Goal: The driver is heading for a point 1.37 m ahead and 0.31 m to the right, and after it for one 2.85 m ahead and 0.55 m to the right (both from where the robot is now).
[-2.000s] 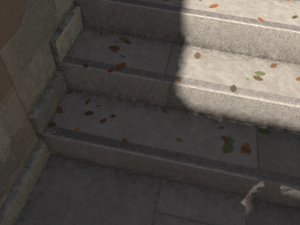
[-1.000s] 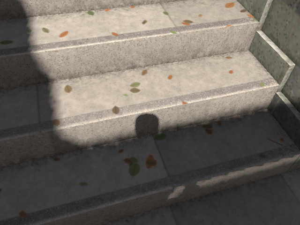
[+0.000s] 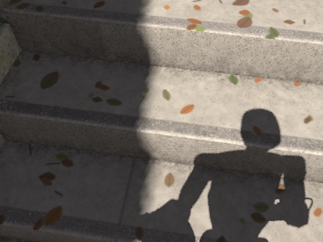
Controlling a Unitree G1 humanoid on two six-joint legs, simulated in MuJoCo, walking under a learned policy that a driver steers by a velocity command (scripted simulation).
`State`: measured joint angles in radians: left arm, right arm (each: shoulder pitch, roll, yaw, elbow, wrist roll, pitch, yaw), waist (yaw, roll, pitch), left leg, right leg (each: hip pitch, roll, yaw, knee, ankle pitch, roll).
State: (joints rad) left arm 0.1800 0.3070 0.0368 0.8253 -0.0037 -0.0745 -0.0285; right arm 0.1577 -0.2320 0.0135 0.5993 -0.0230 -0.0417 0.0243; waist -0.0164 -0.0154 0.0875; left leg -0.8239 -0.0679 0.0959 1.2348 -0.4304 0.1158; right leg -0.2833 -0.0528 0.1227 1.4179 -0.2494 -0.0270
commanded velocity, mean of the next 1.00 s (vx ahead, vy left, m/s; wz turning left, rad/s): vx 0.50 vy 0.00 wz -0.31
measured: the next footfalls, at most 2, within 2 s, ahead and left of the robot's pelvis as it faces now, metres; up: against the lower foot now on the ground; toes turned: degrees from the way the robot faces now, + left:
right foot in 0.42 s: +0.43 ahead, -0.06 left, +0.17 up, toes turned -7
left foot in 0.88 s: +0.77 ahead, +0.08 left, +0.34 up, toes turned -14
